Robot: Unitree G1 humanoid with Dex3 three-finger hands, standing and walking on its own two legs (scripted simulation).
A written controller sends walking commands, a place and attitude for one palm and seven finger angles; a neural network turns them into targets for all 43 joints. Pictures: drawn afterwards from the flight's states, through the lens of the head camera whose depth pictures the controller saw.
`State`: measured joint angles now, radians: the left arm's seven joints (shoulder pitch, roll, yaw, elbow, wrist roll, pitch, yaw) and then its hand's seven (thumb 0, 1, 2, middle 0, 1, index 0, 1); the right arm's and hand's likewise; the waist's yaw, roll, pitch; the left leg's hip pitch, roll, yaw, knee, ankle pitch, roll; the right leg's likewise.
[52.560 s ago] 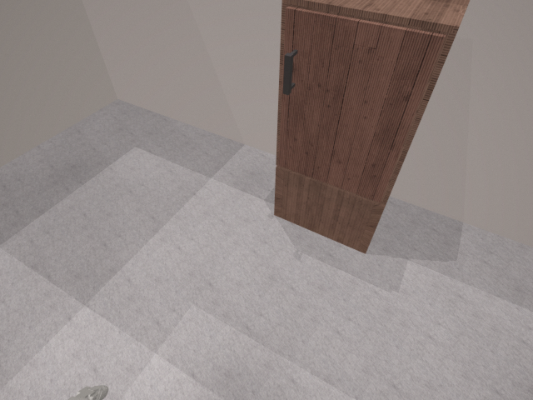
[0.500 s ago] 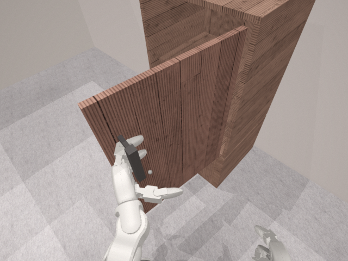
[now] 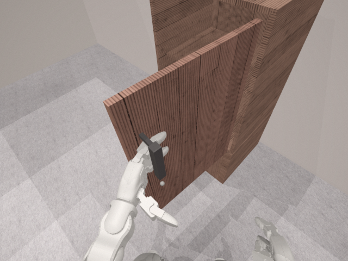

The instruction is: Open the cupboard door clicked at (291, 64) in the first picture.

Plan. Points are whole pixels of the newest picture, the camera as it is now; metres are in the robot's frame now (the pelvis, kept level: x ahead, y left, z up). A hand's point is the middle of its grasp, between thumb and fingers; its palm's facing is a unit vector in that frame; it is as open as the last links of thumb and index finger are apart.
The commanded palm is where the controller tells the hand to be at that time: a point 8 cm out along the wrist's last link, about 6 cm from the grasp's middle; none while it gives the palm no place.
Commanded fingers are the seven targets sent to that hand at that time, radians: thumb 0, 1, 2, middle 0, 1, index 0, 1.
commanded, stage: slide the hand sideways off the handle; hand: left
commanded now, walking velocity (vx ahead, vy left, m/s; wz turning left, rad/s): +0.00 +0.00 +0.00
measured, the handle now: (152, 156) +0.33 +0.07 +0.06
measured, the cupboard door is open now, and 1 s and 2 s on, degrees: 85 84 84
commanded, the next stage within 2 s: draw the hand back to the body in 0.96 s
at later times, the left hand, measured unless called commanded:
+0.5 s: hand (148, 192) +0.25 +0.07 +0.06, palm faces -0.11 -0.99 -0.01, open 15.9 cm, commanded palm +0.22 +0.15 +0.06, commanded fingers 0.00 -0.50 0.30 -0.15 -0.30 -0.15 -0.30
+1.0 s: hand (111, 212) +0.21 +0.14 +0.06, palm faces -0.03 -1.00 -0.06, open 16.2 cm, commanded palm +0.19 +0.19 +0.06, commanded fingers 0.00 -0.50 0.30 -0.15 -0.30 -0.15 -0.30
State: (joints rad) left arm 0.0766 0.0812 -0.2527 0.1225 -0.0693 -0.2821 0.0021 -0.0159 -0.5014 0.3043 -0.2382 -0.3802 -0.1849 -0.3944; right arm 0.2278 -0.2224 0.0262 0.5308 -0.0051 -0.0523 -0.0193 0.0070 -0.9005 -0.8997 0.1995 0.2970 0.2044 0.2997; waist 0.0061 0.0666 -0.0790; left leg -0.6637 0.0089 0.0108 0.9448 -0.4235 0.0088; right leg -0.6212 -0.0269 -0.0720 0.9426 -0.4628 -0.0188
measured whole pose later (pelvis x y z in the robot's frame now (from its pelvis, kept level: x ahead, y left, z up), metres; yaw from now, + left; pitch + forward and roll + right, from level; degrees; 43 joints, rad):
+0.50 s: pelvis +0.01 +0.00 +0.00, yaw -1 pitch +9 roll +0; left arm 0.31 0.09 -0.17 -0.08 -0.07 -0.27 0.00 -0.02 -0.50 0.30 -0.22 -0.34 -0.23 -0.34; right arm 0.24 -0.21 0.04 0.46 -0.01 -0.05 -0.01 0.01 -0.90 -0.90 0.20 0.30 0.20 0.30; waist 0.00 0.04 -0.09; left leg -0.67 0.02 0.03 0.95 -0.44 0.00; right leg -0.64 -0.02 -0.05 0.96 -0.48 -0.02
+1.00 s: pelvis +0.01 -0.02 -0.02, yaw +0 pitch +11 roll +0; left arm 0.51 0.19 0.08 -0.16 -0.24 -0.34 -0.24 -0.02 -0.50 0.30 -0.16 -0.31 -0.17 -0.31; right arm 0.25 -0.25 0.00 0.48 0.01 -0.11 -0.05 0.01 -0.90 -0.90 0.20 0.30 0.20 0.30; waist 0.02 0.05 -0.12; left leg -0.75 0.03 -0.02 1.04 -0.49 -0.02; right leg -0.70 -0.01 -0.10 1.03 -0.53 -0.04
